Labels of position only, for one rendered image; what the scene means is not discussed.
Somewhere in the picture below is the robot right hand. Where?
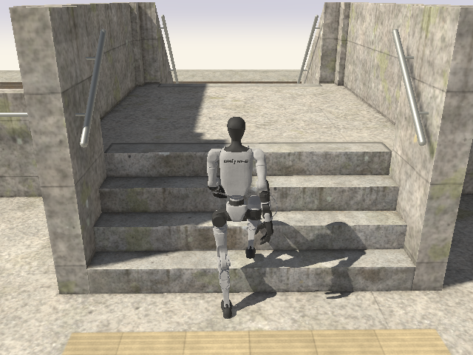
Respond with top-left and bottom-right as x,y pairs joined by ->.
255,221 -> 273,245

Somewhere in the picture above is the left robot forearm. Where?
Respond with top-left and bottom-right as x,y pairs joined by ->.
207,179 -> 220,194

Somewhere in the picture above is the right robot upper arm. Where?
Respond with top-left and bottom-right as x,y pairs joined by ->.
252,149 -> 268,191

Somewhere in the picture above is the robot left hand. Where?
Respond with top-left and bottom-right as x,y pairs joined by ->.
212,185 -> 227,198

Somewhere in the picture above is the left robot upper arm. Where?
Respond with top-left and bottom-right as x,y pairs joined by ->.
207,149 -> 221,187

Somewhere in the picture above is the right robot forearm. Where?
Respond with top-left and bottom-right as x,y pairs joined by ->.
259,180 -> 273,222

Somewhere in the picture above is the left robot shin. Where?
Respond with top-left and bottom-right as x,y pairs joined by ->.
217,257 -> 230,308

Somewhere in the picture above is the robot right foot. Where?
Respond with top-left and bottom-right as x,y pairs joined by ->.
245,246 -> 256,259

